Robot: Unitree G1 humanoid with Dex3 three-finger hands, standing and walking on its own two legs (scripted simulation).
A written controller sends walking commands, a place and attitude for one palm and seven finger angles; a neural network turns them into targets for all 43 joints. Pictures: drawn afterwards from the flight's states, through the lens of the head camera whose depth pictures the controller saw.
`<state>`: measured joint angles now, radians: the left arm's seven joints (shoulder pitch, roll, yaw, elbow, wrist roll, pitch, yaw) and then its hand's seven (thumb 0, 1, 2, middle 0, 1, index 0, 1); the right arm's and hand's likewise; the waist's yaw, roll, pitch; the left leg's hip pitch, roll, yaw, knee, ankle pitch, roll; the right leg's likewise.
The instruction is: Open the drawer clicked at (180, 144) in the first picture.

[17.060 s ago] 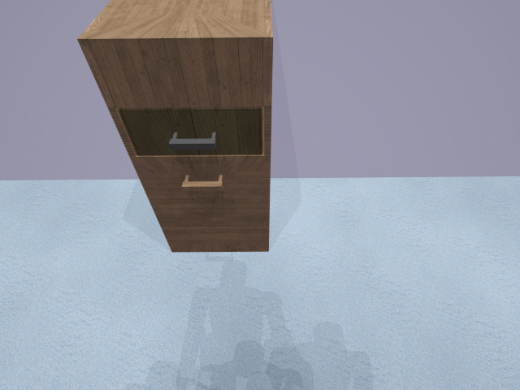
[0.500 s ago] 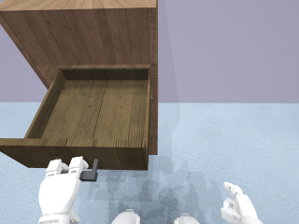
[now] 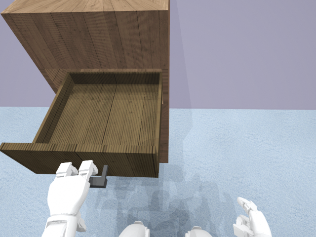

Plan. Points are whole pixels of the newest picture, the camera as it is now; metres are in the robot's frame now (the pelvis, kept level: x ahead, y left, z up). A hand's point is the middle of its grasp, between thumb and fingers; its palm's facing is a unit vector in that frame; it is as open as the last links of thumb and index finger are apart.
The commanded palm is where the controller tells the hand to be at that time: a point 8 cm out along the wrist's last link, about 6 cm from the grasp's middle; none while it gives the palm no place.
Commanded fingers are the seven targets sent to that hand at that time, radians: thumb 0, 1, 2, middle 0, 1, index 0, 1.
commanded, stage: lift the hand off the handle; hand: left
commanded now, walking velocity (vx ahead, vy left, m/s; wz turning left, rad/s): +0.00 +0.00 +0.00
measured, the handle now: (83, 174) +0.27 +0.23 -0.02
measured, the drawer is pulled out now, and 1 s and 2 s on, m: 0.30 0.30 0.30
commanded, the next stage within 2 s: none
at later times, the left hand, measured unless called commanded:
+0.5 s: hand (74, 191) +0.23 +0.23 +0.00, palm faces -0.03 -0.10 -0.99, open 13.4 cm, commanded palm +0.22 +0.22 +0.06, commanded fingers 0.00 -0.50 0.30 -0.30 -1.20 -0.30 -1.20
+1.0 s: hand (70, 187) +0.23 +0.22 +0.03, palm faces -0.04 -0.11 -0.99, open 13.1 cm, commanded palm +0.22 +0.22 +0.10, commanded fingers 0.00 -0.50 0.30 -0.30 -1.20 -0.30 -1.20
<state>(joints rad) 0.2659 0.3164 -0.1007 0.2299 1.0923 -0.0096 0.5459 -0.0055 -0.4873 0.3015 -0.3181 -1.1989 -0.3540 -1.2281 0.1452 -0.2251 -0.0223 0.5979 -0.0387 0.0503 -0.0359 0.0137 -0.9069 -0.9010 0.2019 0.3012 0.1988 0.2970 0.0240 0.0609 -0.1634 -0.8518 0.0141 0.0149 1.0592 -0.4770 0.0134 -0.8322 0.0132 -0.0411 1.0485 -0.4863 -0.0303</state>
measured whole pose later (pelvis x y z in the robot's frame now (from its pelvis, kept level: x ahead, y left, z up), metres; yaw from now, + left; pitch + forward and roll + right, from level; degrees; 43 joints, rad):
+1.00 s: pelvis +0.03 +0.01 +0.03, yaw -1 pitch +11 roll +0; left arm 0.41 0.34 -0.11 -0.02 1.04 0.01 0.43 -0.01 -0.49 0.30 -0.32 -1.20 -0.46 -1.23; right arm 0.15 -0.23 -0.02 0.56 -0.04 0.06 0.01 0.01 -0.91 -0.90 0.20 0.30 0.20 0.30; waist 0.05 0.08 -0.12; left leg -0.62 0.01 0.04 0.87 -0.44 0.02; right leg -0.60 0.01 -0.02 0.86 -0.45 -0.02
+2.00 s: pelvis +0.04 +0.00 +0.06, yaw -1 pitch +4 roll +0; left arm 0.50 0.40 -0.04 -0.29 0.95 0.02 0.25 -0.01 -0.49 0.30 -0.32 -1.20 -0.32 -1.20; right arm 0.14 -0.24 -0.01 0.55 -0.01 0.06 0.03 0.02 -0.91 -0.90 0.20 0.30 0.20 0.30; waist 0.09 0.10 -0.09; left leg -0.36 0.01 0.05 0.65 -0.36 0.01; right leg -0.36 0.02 0.00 0.65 -0.36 -0.02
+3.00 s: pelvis +0.05 +0.01 +0.07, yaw +1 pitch -2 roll -1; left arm 0.54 0.28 0.13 -0.46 0.01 -0.08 0.13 -0.01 -0.33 0.37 -0.31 -1.10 -0.30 -1.10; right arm 0.21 -0.19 0.05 0.57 0.01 -0.13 -0.08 0.02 -0.91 -0.90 0.20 0.30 0.20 0.30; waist 0.05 0.06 0.01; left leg -0.14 -0.01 0.02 0.48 -0.30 0.02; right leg -0.11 0.00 -0.03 0.45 -0.30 -0.01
